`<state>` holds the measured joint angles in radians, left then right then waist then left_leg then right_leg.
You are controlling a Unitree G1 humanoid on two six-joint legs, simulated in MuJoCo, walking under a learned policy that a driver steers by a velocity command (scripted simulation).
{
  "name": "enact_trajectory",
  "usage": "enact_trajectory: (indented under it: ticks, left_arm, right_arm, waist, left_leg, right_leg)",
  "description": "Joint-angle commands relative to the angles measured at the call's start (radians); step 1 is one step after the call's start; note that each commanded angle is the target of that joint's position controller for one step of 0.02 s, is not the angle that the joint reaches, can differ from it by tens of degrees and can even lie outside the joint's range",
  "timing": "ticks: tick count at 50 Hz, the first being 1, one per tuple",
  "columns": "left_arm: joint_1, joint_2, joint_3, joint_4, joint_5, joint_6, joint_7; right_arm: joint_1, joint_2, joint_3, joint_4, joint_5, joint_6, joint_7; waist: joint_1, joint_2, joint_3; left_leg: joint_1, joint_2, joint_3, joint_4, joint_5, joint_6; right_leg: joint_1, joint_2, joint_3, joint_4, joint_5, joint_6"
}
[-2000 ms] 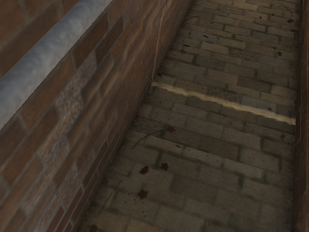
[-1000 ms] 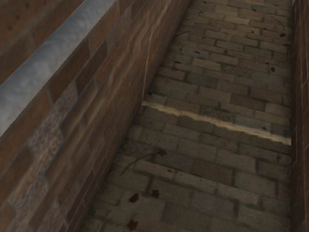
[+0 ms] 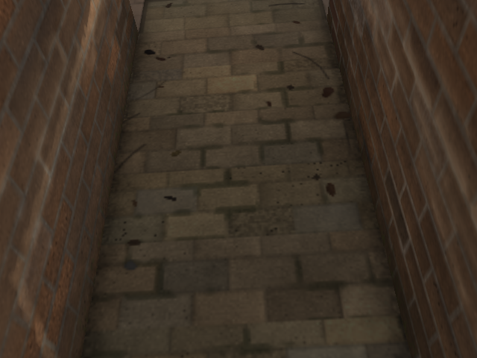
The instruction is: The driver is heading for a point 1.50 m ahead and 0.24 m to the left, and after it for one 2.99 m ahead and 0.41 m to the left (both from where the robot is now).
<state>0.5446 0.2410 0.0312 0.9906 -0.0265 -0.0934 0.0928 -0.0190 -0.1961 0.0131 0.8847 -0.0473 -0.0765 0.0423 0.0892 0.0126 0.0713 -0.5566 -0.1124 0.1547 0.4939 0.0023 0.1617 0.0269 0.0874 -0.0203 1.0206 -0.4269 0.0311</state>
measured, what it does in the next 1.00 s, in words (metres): walks ahead, turning left: right foot, then left foot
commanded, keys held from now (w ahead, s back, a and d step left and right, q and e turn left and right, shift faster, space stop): q+shift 0.28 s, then shift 0.72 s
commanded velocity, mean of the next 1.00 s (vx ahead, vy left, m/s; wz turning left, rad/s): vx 0.10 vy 0.00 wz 0.39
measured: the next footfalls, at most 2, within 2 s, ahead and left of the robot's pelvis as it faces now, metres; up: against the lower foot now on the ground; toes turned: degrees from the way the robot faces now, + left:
right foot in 0.34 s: +0.37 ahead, -0.11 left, +0.00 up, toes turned +21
left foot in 0.72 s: +0.18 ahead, +0.15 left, +0.00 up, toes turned +19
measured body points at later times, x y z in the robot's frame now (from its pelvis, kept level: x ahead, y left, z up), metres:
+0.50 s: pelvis +0.22 -0.03 +0.03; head +0.29 -0.06 +0.48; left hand +0.24 +0.26 -0.06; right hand +0.41 -0.25 -0.12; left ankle +0.13 +0.08 -0.57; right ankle +0.33 -0.12 -0.70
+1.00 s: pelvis +0.22 +0.03 +0.04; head +0.21 +0.03 +0.49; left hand +0.19 +0.28 -0.11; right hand +0.35 -0.19 -0.10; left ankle +0.14 +0.14 -0.70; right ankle +0.33 -0.12 -0.70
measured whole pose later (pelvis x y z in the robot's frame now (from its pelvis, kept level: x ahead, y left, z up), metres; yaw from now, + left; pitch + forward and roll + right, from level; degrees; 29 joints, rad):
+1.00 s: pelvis +0.22 +0.03 +0.04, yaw +22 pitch -2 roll +0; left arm 0.22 0.22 -0.01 1.01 0.00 -0.03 0.04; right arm 0.29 -0.18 -0.05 0.95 -0.02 0.02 -0.05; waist -0.01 -0.02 0.01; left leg -0.12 -0.03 -0.07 0.45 -0.30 0.00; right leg -0.24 -0.11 0.04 0.42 -0.15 0.08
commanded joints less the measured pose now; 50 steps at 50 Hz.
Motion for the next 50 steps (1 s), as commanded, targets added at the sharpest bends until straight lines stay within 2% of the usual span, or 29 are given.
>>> enact_trajectory:
  ticks: [1, 2, 3, 4, 5, 7, 9, 11, 12, 14, 15, 16, 17, 18, 19, 20, 22, 24, 27, 30, 31, 34, 36, 37, 38, 39, 43, 45, 50]
  left_arm:
    - [-0.162, 0.163, 0.018, -0.215, 0.022, -0.031, 0.044]
    - [-0.179, 0.154, 0.021, -0.212, 0.037, -0.027, 0.020]
    - [-0.206, 0.128, 0.021, -0.216, 0.056, -0.025, 0.009]
    - [-0.202, 0.106, 0.020, -0.215, 0.065, 0.010, 0.006]
    - [-0.208, 0.068, 0.019, -0.208, 0.070, 0.044, 0.007]
    - [-0.246, 0.000, -0.007, -0.227, 0.075, 0.065, 0.009]
    - [-0.297, 0.000, -0.019, -0.225, 0.030, 0.074, 0.007]
    - [-0.309, 0.033, -0.017, -0.238, 0.009, 0.079, -0.004]
    - [-0.348, 0.024, -0.029, -0.234, 0.006, 0.063, -0.002]
    - [-0.410, 0.069, -0.025, -0.283, 0.017, 0.044, -0.010]
    - [-0.373, 0.065, -0.031, -0.267, 0.043, 0.038, -0.015]
    - [-0.332, 0.125, -0.016, -0.249, 0.059, 0.015, -0.019]
    - [-0.302, 0.218, 0.011, -0.250, 0.066, 0.000, -0.003]
    - [-0.247, 0.278, 0.026, -0.249, 0.077, 0.014, 0.000]
    - [-0.242, 0.189, 0.015, -0.223, 0.017, 0.014, 0.001]
    - [-0.258, 0.106, -0.006, -0.225, -0.004, 0.004, -0.008]
    - [-0.361, 0.083, -0.017, -0.242, 0.024, 0.015, -0.016]
    - [-0.361, 0.105, -0.018, -0.232, 0.027, 0.025, -0.020]
    - [-0.297, 0.108, -0.023, -0.209, 0.027, 0.031, -0.026]
    - [-0.335, 0.088, -0.037, -0.216, 0.026, 0.035, -0.028]
    - [-0.340, 0.115, -0.033, -0.203, 0.037, 0.040, -0.034]
    - [-0.304, 0.140, -0.022, -0.170, 0.035, 0.060, -0.062]
    - [-0.266, 0.121, -0.032, -0.141, 0.011, 0.059, -0.077]
    - [-0.257, 0.099, -0.039, -0.136, 0.009, 0.054, -0.081]
    - [-0.255, 0.057, -0.052, -0.144, 0.000, 0.043, -0.079]
    - [-0.294, 0.071, -0.046, -0.123, 0.019, 0.032, -0.070]
    - [-0.337, 0.076, -0.042, -0.080, 0.014, 0.066, -0.063]
    - [-0.301, 0.059, -0.037, -0.042, 0.034, 0.064, -0.058]
    - [-0.327, 0.061, -0.024, -0.010, 0.026, 0.053, -0.044]
  right_arm:
    - [0.454, -0.316, -0.111, 0.049, 0.067, 0.009, -0.056]
    - [0.359, -0.278, -0.108, 0.024, 0.056, 0.009, -0.064]
    - [0.340, -0.238, -0.103, 0.016, 0.048, 0.015, -0.063]
    - [0.309, -0.182, -0.089, -0.006, 0.043, 0.020, -0.062]
    - [0.285, -0.193, -0.095, -0.030, 0.024, 0.030, -0.059]
    - [0.280, -0.203, -0.104, -0.050, -0.003, 0.026, -0.053]
    - [0.281, -0.219, -0.119, -0.061, -0.017, 0.032, -0.036]
    - [0.260, -0.248, -0.136, -0.081, 0.035, 0.061, -0.020]
    - [0.260, -0.221, -0.128, -0.096, 0.041, 0.073, -0.026]
    - [0.256, -0.234, -0.136, -0.110, 0.053, 0.097, -0.033]
    - [0.226, -0.216, -0.136, -0.125, 0.060, 0.102, -0.018]
    - [0.264, -0.183, -0.119, -0.128, 0.063, 0.096, -0.017]
    - [0.328, -0.128, -0.106, -0.139, 0.062, 0.085, -0.029]
    - [0.485, -0.090, -0.093, -0.150, 0.067, 0.087, -0.051]
    - [0.445, -0.171, -0.116, -0.155, 0.021, 0.111, -0.061]
    - [0.423, -0.181, -0.119, -0.142, 0.000, 0.127, -0.064]
    - [0.352, -0.171, -0.114, -0.169, 0.007, 0.157, -0.059]
    - [0.324, -0.160, -0.108, -0.181, 0.011, 0.178, -0.057]
    - [0.293, -0.107, -0.092, -0.185, 0.029, 0.181, -0.048]
    - [0.286, -0.068, -0.071, -0.156, 0.056, 0.177, -0.045]
    - [0.283, -0.084, -0.075, -0.129, 0.060, 0.177, -0.043]
    - [0.268, -0.059, -0.064, -0.111, 0.054, 0.179, -0.036]
    - [0.244, -0.096, -0.071, -0.077, 0.011, 0.149, -0.057]
    - [0.270, -0.142, -0.078, -0.081, -0.003, 0.127, -0.053]
    - [0.205, -0.195, -0.083, -0.092, 0.026, 0.117, -0.044]
    - [0.175, -0.153, -0.087, -0.062, 0.050, 0.111, -0.040]
    - [0.249, -0.113, -0.075, -0.002, 0.026, 0.098, -0.078]
    - [0.284, -0.118, -0.077, 0.007, 0.025, 0.095, -0.089]
    - [0.314, -0.094, -0.087, 0.029, 0.030, 0.068, -0.096]
  waist:
    - [-0.222, 0.000, -0.505]
    - [-0.174, -0.057, -0.369]
    - [-0.140, -0.167, -0.227]
    - [-0.099, -0.171, -0.190]
    - [-0.067, -0.197, -0.164]
    - [-0.033, -0.169, -0.125]
    - [-0.047, -0.031, -0.137]
    - [-0.041, 0.137, -0.206]
    - [-0.082, 0.169, -0.227]
    - [-0.106, 0.252, -0.196]
    - [-0.080, 0.229, -0.175]
    - [-0.068, 0.192, -0.133]
    - [-0.080, 0.027, -0.144]
    - [-0.116, -0.211, -0.285]
    - [-0.107, -0.244, -0.275]
    - [-0.106, -0.150, -0.231]
    - [-0.116, -0.138, -0.178]
    - [-0.121, -0.195, -0.170]
    - [-0.116, -0.196, -0.184]
    - [-0.119, -0.243, -0.163]
    - [-0.106, -0.277, -0.154]
    - [-0.095, -0.311, -0.103]
    - [-0.103, -0.159, -0.087]
    - [-0.114, -0.010, -0.096]
    - [-0.057, 0.124, -0.054]
    - [-0.087, 0.110, -0.010]
    - [-0.086, 0.120, 0.002]
    - [-0.091, 0.101, 0.027]
    - [-0.096, 0.079, 0.001]
  left_leg:
    - [1.116, 0.519, -0.730, 0.001, 0.737, 0.385]
    - [0.874, 0.440, -0.668, -0.075, 0.495, 0.334]
    - [0.628, 0.368, -0.598, -0.113, 0.572, 0.302]
    - [0.525, 0.327, -0.562, -0.118, 0.547, 0.272]
    - [0.399, 0.289, -0.538, -0.150, 0.470, 0.252]
    - [0.178, 0.221, -0.489, -0.150, 0.596, 0.201]
    - [0.019, 0.120, -0.402, -0.121, 0.662, 0.114]
    - [0.055, 0.032, -0.356, -0.046, 0.493, 0.030]
    - [0.109, 0.035, -0.371, -0.067, 0.388, -0.005]
    - [0.145, 0.030, -0.476, -0.055, 0.121, -0.027]
    - [0.185, 0.048, -0.510, -0.032, -0.012, -0.020]
    - [0.169, 0.031, -0.516, 0.081, -0.044, -0.047]
    - [0.085, -0.010, -0.439, 0.280, -0.230, -0.082]
    - [0.014, -0.087, -0.285, 0.547, -0.635, -0.094]
    - [-0.070, -0.069, -0.228, 0.836, -0.681, -0.116]
    - [-0.096, -0.057, -0.261, 0.972, -0.630, -0.120]
    - [-0.096, -0.041, -0.305, 0.988, -0.525, -0.150]
    - [-0.037, -0.044, -0.329, 0.906, -0.446, -0.176]
    - [0.068, -0.041, -0.342, 0.746, -0.426, -0.188]
    - [0.228, 0.004, -0.312, 0.388, -0.393, -0.181]
    - [0.266, 0.010, -0.258, 0.316, -0.405, -0.171]
    - [0.366, 0.060, -0.177, 0.018, -0.353, -0.159]
    - [0.561, 0.124, -0.247, -0.153, -0.129, -0.141]
    - [0.586, 0.279, -0.428, -0.206, -0.300, -0.113]
    - [0.380, 0.291, -0.414, -0.233, -0.369, -0.096]
    - [0.235, 0.215, -0.348, -0.231, -0.471, -0.120]
    - [0.218, 0.170, -0.303, -0.223, -0.404, -0.121]
    - [0.193, 0.193, -0.330, -0.257, -0.445, -0.121]
    - [0.232, 0.176, -0.324, -0.241, -0.300, -0.108]
  right_leg:
    - [-0.844, -0.098, 0.231, 0.829, -0.056, 0.077]
    - [-0.786, -0.116, 0.232, 0.717, -0.016, 0.056]
    - [-0.729, -0.102, 0.165, 0.632, 0.022, 0.034]
    - [-0.716, -0.118, 0.171, 0.542, 0.014, 0.027]
    - [-0.663, -0.120, 0.148, 0.449, 0.038, 0.015]
    - [-0.529, -0.114, 0.103, 0.125, -0.008, 0.040]
    - [-0.313, -0.042, 0.030, -0.125, 0.103, 0.066]
    - [-0.260, -0.014, 0.006, -0.240, 0.270, 0.084]
    - [-0.274, -0.013, 0.014, -0.279, 0.342, 0.084]
    - [-0.237, -0.069, 0.092, -0.380, 0.369, 0.067]
    - [-0.243, -0.077, 0.074, -0.449, 0.325, 0.025]
    - [-0.186, -0.128, 0.087, -0.580, 0.391, 0.005]
    - [-0.068, -0.344, 0.232, -0.586, 0.594, -0.058]
    - [0.088, -0.635, 0.500, -0.548, 0.966, -0.215]
    - [0.029, -0.623, 0.643, -0.582, 1.011, -0.301]
    - [-0.013, -0.552, 0.539, -0.557, 1.031, -0.281]
    - [-0.094, -0.423, 0.331, -0.567, 0.950, -0.220]
    - [-0.136, -0.364, 0.242, -0.579, 0.930, -0.202]
    - [-0.147, -0.364, 0.224, -0.604, 0.905, -0.219]
    - [-0.232, -0.310, 0.173, -0.674, 0.568, -0.176]
    - [-0.251, -0.300, 0.163, -0.677, 0.488, -0.178]
    - [-0.317, -0.291, 0.176, -0.684, 0.239, -0.164]
    - [-0.461, -0.270, 0.182, -0.655, 0.108, -0.074]
    - [-0.520, -0.211, 0.100, -0.543, 0.085, -0.021]
    - [-0.392, -0.183, 0.055, -0.643, 0.227, 0.002]
    - [-0.246, -0.186, 0.067, -0.642, 0.296, -0.001]
    - [-0.180, -0.190, 0.052, -0.602, 0.315, -0.012]
    - [-0.166, -0.179, 0.038, -0.612, 0.306, -0.011]
    - [-0.136, -0.188, 0.035, -0.599, 0.357, -0.020]
Velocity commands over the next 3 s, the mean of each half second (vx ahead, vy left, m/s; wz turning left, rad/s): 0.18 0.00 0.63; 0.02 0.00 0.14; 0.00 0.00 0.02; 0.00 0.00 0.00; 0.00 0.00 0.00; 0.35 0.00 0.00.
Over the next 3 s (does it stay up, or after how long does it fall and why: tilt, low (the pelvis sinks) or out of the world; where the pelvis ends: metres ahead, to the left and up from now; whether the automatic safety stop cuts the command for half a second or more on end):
stays up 0.37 0.01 0.02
